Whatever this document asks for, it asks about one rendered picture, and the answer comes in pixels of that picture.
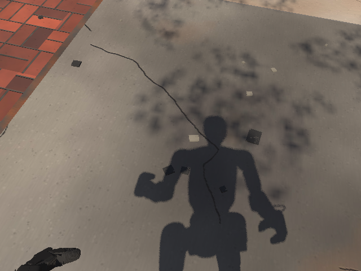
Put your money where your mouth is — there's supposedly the left robot hand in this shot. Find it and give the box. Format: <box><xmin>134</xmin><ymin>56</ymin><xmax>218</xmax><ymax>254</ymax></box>
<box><xmin>15</xmin><ymin>247</ymin><xmax>81</xmax><ymax>271</ymax></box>

